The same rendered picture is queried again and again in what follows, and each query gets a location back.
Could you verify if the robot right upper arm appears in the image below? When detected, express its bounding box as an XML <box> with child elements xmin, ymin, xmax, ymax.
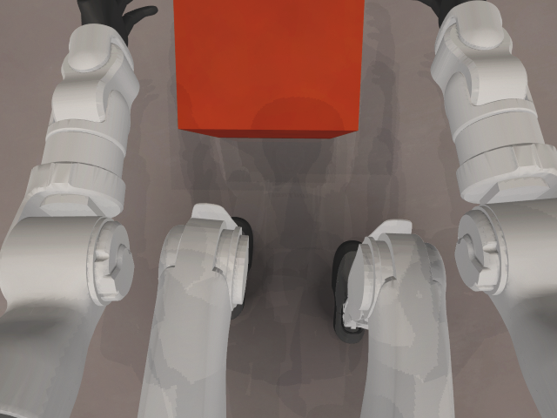
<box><xmin>454</xmin><ymin>198</ymin><xmax>557</xmax><ymax>418</ymax></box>

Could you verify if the robot right forearm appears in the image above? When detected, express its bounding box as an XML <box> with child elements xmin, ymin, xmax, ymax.
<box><xmin>431</xmin><ymin>0</ymin><xmax>557</xmax><ymax>205</ymax></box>

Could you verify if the robot left forearm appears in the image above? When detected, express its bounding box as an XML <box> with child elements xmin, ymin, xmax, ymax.
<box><xmin>0</xmin><ymin>24</ymin><xmax>139</xmax><ymax>299</ymax></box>

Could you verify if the robot left hand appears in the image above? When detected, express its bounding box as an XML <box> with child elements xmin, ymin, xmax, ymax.
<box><xmin>77</xmin><ymin>0</ymin><xmax>158</xmax><ymax>47</ymax></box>

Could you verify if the carton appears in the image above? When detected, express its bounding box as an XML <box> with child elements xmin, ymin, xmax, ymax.
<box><xmin>173</xmin><ymin>0</ymin><xmax>365</xmax><ymax>138</ymax></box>

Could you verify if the robot right shin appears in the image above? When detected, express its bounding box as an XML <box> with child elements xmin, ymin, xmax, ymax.
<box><xmin>343</xmin><ymin>219</ymin><xmax>446</xmax><ymax>330</ymax></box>

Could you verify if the robot right hand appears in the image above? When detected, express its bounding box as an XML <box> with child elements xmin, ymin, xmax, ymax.
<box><xmin>417</xmin><ymin>0</ymin><xmax>486</xmax><ymax>27</ymax></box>

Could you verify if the left robot foot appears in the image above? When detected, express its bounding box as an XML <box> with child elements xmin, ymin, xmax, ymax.
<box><xmin>231</xmin><ymin>217</ymin><xmax>253</xmax><ymax>320</ymax></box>

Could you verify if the robot left upper arm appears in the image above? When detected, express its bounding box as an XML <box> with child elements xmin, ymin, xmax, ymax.
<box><xmin>0</xmin><ymin>216</ymin><xmax>134</xmax><ymax>418</ymax></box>

